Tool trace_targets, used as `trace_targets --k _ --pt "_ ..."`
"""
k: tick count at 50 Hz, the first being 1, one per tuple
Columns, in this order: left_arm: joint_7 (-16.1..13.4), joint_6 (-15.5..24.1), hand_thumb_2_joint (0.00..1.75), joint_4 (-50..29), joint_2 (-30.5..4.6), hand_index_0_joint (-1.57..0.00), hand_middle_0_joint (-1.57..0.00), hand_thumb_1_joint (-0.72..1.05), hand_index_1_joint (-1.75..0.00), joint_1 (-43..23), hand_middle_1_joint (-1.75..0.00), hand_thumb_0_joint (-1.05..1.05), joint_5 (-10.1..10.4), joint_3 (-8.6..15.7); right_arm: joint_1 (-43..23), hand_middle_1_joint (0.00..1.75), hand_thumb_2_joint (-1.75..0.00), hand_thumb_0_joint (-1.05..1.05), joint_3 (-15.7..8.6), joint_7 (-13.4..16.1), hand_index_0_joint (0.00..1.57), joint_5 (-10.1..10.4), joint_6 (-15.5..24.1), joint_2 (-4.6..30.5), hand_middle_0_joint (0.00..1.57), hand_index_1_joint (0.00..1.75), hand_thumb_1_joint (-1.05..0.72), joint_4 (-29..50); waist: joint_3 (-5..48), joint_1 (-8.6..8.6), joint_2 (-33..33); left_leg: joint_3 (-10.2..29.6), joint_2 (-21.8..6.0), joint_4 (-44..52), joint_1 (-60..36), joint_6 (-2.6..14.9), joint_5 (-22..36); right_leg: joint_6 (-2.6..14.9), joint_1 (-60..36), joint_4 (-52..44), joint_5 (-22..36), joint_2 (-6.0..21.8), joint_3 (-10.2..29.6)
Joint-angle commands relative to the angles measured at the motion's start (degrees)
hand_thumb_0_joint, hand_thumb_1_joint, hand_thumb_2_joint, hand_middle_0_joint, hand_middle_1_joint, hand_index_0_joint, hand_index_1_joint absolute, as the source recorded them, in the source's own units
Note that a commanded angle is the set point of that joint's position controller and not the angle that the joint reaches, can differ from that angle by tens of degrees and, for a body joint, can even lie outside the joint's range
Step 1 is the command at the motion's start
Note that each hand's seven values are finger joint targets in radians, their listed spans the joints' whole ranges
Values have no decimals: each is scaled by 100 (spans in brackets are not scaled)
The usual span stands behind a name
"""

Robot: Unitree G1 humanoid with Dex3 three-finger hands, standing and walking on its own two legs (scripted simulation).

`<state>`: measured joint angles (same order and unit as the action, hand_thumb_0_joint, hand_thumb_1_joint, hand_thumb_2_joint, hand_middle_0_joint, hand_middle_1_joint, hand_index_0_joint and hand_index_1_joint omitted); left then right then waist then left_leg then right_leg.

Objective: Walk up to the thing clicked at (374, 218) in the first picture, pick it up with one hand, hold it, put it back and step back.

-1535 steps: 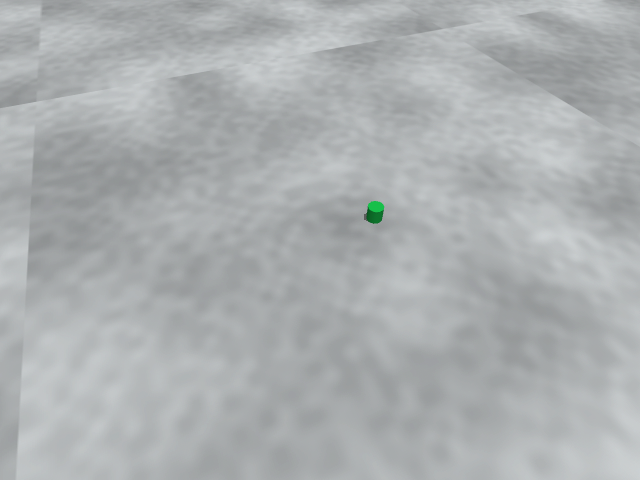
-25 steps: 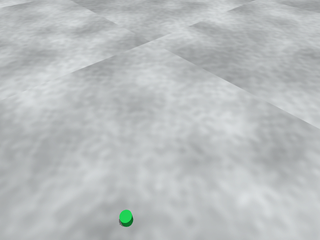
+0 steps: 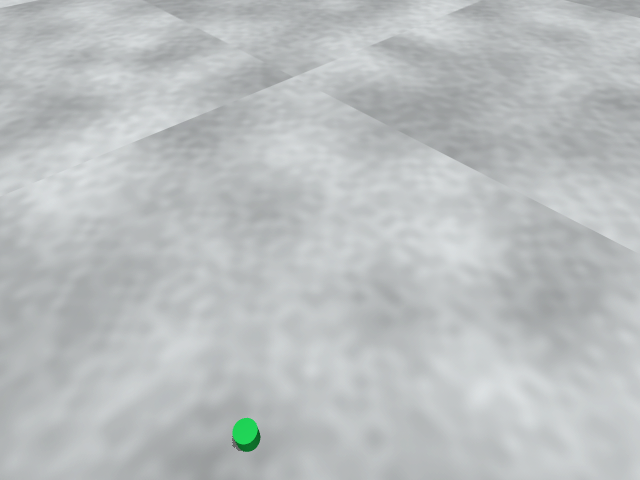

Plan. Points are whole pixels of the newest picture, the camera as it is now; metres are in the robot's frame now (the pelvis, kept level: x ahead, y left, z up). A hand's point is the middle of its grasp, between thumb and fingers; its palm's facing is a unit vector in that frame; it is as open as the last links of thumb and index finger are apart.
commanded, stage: stand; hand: left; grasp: from above
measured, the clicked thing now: (246, 434) +0.41 +0.23 -0.75
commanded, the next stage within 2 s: step back in 1.04 s
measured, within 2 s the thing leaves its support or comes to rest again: neither
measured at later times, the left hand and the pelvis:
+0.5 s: hand out of the picture +0.08 +0.24 -0.16, palm faces +0.01 -0.94 -0.33, open 7.4 cm; pelvis +0.01 -0.01 +0.00, yaw +0 degrees
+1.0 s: hand out of the picture +0.09 +0.24 -0.15, palm faces +0.00 -0.94 -0.34, open 7.4 cm; pelvis +0.01 -0.01 +0.00, yaw +0 degrees
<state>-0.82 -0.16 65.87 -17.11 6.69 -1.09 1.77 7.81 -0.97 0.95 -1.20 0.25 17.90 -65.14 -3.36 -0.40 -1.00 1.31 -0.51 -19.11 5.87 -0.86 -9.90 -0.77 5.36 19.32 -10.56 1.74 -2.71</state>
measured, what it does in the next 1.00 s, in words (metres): stands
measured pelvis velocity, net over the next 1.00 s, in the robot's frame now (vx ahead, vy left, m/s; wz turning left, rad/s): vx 0.01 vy -0.01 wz -0.01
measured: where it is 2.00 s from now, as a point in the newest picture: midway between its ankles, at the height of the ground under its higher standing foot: outside the picture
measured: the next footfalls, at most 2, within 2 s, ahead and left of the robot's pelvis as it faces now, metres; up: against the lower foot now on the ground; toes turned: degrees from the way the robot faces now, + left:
right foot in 1.78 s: -0.10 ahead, -0.06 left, +0.00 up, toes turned -2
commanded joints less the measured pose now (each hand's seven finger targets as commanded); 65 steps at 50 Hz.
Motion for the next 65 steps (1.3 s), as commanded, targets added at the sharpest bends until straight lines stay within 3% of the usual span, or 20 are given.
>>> trace_targets --k 1,7,11,15,16,31,38,42,51,52,54,55,56,57,58,59,61,63,64,65 --pt "-57 149 90 -292 -1129 -20 -20 90 -30 -204 -30 0 1 194 -235 30 -90 0 -169 53 20 -3 136 1106 20 30 -90 311 299 -10 142 482 -595 315 161 188 667 122 -112 -388 440 550 506" --pt "-46 157 90 -303 -1217 -20 -20 90 -30 -253 -30 0 4 194 -209 30 -90 0 -155 31 20 8 114 1082 20 30 -90 284 207 14 143 448 -566 366 239 155 371 125 -39 -465 123 544 536" --pt "-48 166 90 -310 -1210 -20 -20 90 -30 -263 -30 0 12 196 -299 30 -90 0 -170 44 20 13 138 1146 20 30 -90 317 409 5 65 454 -632 300 5 178 846 156 -125 -355 658 580 534" --pt "-41 178 90 -310 -1214 -20 -20 90 -30 -268 -30 0 16 181 -260 30 -90 0 -157 33 20 12 120 1186 20 30 -90 294 332 20 107 437 -624 315 95 185 684 131 -115 -409 541 568 534" --pt "-48 180 90 -328 -1238 -20 -20 90 -30 -290 -30 0 4 190 -317 30 -90 0 -172 37 20 11 130 1183 20 30 -90 327 471 23 102 435 -646 281 -41 183 965 143 -164 -346 814 590 530" --pt "-31 185 90 -366 -1267 -20 -20 90 -30 -317 -30 0 28 168 -325 30 -90 0 -154 35 20 22 140 1251 20 30 -90 320 523 21 100 406 -676 294 -89 152 1185 148 -212 -303 1095 588 509" --pt "-27 188 90 -395 -1316 -20 -20 90 -30 -336 -30 0 22 157 -386 30 -90 0 -136 15 20 30 131 1214 20 30 -90 341 457 16 122 402 -683 338 -62 133 1026 159 -183 -340 940 581 505" --pt "-13 188 90 -395 -1333 -20 -20 90 -30 -356 -30 0 36 152 -347 30 -90 0 -134 4 20 27 118 1230 20 30 -90 328 300 36 164 392 -648 421 97 133 639 165 -102 -427 568 564 539" --pt "-3 211 90 -406 -1344 -20 -20 90 -30 -280 -30 0 28 137 -329 30 -90 0 -139 -11 20 32 131 1267 20 30 -90 345 379 28 119 411 -675 400 -15 142 741 165 -69 -421 648 569 554" --pt "-28 152 90 -534 -1864 -20 -20 90 -30 -291 -30 0 129 434 -538 30 -90 0 -241 -48 20 83 33 1628 20 30 -90 495 -176 40 192 423 -534 -356 503 272 1546 229 273 14 1793 571 707" --pt "-58 122 90 -713 -1868 -20 -20 90 -30 -126 -30 0 166 490 -357 30 -90 0 -235 -52 20 175 -26 1432 20 30 -90 626 248 59 304 184 -284 -1086 482 235 1519 556 179 152 2443 810 851" --pt "-62 112 90 -829 -1912 -20 -20 90 -30 -161 -30 0 159 520 -249 30 -90 0 -240 -55 20 189 -64 1401 20 30 -90 703 489 106 462 82 -131 -1460 542 211 1223 762 109 134 2597 1018 1015" --pt "-67 85 90 -977 -1977 -20 -20 90 -30 -320 -30 0 125 549 -141 30 -90 0 -272 -59 20 178 -120 1372 20 30 -90 752 633 134 743 -60 69 -1983 611 187 394 1030 216 86 2610 1317 1227" --pt "-77 62 90 -1138 -1970 -20 -20 90 -30 -504 -30 0 75 556 -108 30 -90 0 -319 -75 20 149 -175 1369 20 30 -90 822 655 161 1015 -41 237 -2572 731 222 -1033 1308 457 7 2501 1652 1456" --pt "-84 48 90 -1291 -1985 -20 -20 90 -30 -621 -30 0 2 564 -9 30 -90 0 -374 -89 20 112 -240 1395 20 30 -90 893 616 154 1133 171 278 -3289 876 285 -1958 1546 707 72 2461 1885 1586" --pt "-92 34 90 -1411 -1984 -20 -20 90 -30 -747 -30 0 -34 574 173 30 -90 0 -384 -108 20 108 -281 1385 20 30 -90 950 558 247 1155 325 181 -3549 894 336 -2116 1620 969 206 2389 1936 1492" --pt "-105 5 90 -1575 -1864 -20 -20 90 -30 -886 -30 0 -73 527 312 30 -90 0 -398 -129 20 163 -283 1393 20 30 -90 1054 532 307 1193 305 138 -3360 1150 336 -1908 1427 817 488 2456 1661 1228" --pt "-114 -49 90 -1682 -1833 -20 -20 90 -30 -823 -30 0 -72 500 410 30 -90 0 -402 -112 20 120 -234 1405 20 30 -90 1089 702 227 1122 151 48 -2274 1176 271 -1403 1167 409 1011 2405 1414 1078" --pt "-104 -97 90 -1738 -1825 -20 -20 90 -30 -839 -30 0 -30 480 547 30 -90 0 -420 -104 20 76 -192 1407 20 30 -90 1058 732 278 999 -12 75 -1460 1000 244 -823 969 367 1360 2213 1239 916" --pt "-79 -167 90 -1755 -1770 -20 -20 90 -30 -740 -30 0 32 457 518 30 -90 0 -439 -91 20 7 -145 1387 20 30 -90 1047 607 269 658 -74 62 -632 755 212 330 797 561 1684 1827 980 746"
